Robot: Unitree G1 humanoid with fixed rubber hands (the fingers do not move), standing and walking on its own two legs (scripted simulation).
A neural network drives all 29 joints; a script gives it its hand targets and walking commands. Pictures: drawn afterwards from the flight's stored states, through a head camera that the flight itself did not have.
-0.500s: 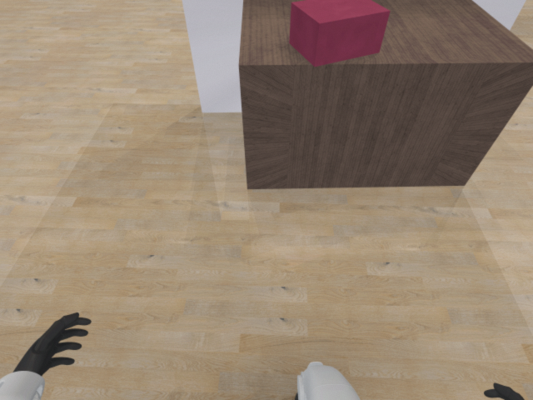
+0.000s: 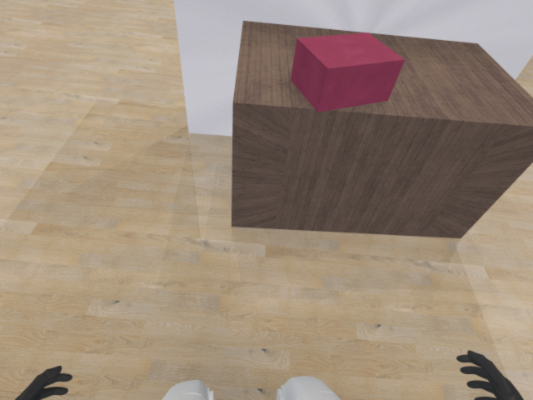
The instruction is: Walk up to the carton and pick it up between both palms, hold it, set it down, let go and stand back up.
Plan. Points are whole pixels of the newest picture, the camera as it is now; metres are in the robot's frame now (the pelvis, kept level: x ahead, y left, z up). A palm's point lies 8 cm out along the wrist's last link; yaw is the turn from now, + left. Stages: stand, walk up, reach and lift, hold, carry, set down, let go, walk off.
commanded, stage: walk up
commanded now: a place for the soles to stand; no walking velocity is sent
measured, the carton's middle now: (344, 70) +1.06 -0.26 -0.02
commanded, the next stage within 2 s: none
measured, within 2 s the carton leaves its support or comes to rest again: neither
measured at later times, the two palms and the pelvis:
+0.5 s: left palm (133, 273) +0.31 +0.22 -0.03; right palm (502, 288) +0.31 -0.45 -0.05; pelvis +0.19 -0.12 +0.01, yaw -1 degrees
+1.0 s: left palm (217, 185) +0.53 +0.10 -0.04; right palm out of the picture +0.45 -0.59 -0.04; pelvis +0.38 -0.23 -0.01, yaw -1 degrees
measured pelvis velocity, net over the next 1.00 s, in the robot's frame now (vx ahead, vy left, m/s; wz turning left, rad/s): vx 0.38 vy -0.23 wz -0.02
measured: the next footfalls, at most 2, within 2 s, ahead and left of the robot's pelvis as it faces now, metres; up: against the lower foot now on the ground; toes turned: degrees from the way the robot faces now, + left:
right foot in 0.26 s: +0.26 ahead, -0.23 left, +0.00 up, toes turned -9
left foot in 0.60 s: +0.38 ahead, -0.02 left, +0.00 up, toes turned +5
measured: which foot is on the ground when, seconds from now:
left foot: down 0.00-0.28, up 0.30-0.58, down 0.60-0.96, up 0.98-1.00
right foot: up 0.00-0.24, down 0.26-0.62, up 0.64-0.92, down 0.94-1.00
